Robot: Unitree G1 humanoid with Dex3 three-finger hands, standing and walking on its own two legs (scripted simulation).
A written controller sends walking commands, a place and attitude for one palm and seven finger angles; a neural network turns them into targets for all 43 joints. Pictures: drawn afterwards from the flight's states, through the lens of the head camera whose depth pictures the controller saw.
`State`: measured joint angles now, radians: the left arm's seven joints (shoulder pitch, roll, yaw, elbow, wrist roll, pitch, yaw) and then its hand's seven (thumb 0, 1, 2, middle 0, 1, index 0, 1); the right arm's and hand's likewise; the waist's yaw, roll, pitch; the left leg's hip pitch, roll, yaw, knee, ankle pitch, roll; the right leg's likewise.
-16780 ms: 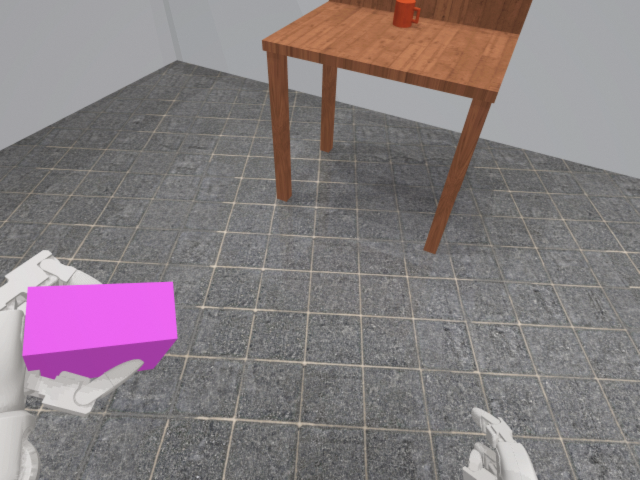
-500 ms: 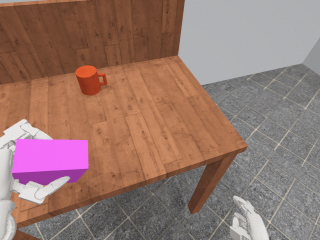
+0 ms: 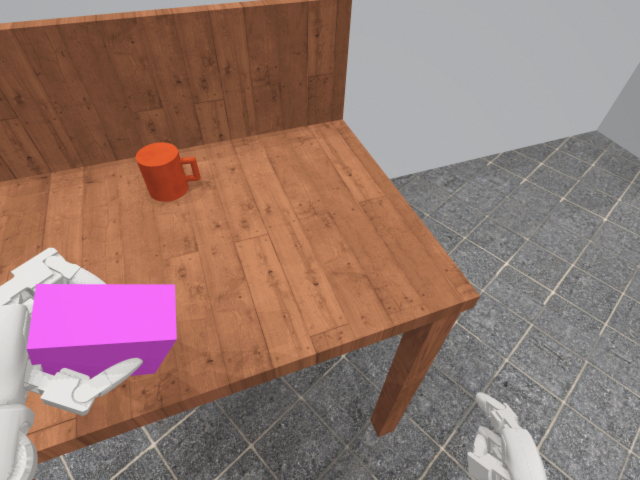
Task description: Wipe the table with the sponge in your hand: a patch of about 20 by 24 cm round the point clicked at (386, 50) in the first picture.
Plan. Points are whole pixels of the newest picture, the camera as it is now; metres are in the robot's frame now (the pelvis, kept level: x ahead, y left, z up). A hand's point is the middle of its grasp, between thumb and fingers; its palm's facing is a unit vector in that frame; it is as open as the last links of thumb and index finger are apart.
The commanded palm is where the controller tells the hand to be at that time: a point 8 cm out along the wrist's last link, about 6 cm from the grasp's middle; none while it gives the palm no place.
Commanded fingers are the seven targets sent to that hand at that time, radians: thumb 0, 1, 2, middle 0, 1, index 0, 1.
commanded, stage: look again from close up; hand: left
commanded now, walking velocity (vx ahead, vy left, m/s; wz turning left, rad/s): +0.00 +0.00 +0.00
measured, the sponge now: (124, 335) +0.22 +0.22 +0.13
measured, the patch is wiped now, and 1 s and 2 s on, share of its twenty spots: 0.00 0.00 0.00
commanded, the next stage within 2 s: shuffle to correct the standing spot in 0.32 s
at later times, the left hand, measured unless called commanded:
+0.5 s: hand (52, 338) +0.21 +0.27 +0.15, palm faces +0.34 -0.86 -0.38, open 9.7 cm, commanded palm +0.15 +0.31 +0.17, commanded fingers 0.00 0.10 1.30 -1.20 -1.60 -1.20 -1.60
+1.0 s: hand (107, 338) +0.21 +0.21 +0.15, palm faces +0.32 -0.85 -0.43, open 9.7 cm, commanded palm +0.15 +0.25 +0.17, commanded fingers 0.00 0.10 1.30 -1.20 -1.60 -1.20 -1.60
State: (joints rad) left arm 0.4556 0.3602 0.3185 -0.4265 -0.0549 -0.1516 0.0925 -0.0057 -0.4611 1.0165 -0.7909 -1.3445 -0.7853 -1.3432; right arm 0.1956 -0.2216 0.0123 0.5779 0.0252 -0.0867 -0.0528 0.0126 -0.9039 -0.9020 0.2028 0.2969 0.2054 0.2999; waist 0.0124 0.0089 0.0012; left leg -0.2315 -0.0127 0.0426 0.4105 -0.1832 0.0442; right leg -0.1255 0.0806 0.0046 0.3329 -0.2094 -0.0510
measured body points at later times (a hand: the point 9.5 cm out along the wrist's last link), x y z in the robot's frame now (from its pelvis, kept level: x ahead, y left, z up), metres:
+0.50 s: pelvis -0.01 +0.02 +0.00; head +0.01 +0.04 +0.45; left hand +0.18 +0.31 +0.17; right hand +0.17 -0.20 -0.07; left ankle +0.02 +0.09 -0.74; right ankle -0.02 -0.09 -0.74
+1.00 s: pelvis -0.01 -0.03 +0.00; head +0.01 -0.03 +0.45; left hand +0.18 +0.26 +0.18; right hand +0.17 -0.25 -0.08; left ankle +0.02 +0.09 -0.74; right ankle -0.02 -0.09 -0.74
